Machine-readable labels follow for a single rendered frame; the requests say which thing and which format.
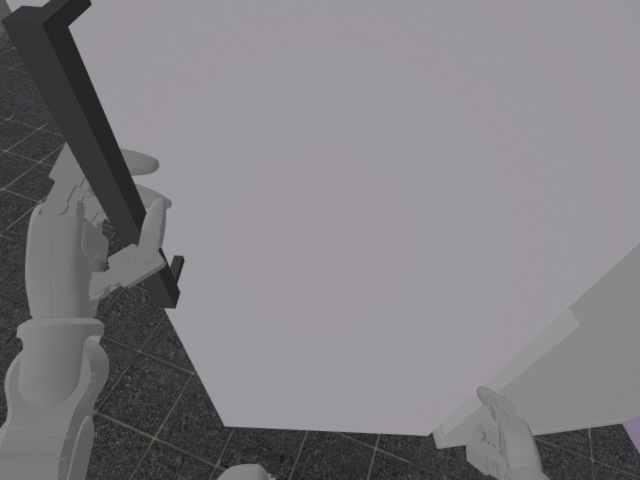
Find left robot forearm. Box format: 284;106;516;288
0;318;109;480

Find fridge door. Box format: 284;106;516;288
6;0;640;436

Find handle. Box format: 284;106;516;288
1;0;185;309

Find robot left hand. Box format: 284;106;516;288
25;142;172;319

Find robot right hand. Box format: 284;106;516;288
466;386;543;480

